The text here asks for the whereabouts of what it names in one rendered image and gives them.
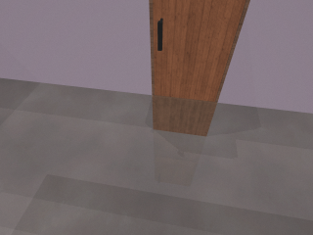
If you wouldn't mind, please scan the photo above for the cupboard door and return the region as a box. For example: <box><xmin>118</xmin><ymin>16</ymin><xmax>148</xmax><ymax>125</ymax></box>
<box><xmin>153</xmin><ymin>0</ymin><xmax>246</xmax><ymax>102</ymax></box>

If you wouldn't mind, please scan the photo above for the handle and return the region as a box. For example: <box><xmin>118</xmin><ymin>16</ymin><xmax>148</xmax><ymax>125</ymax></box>
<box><xmin>157</xmin><ymin>18</ymin><xmax>163</xmax><ymax>51</ymax></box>

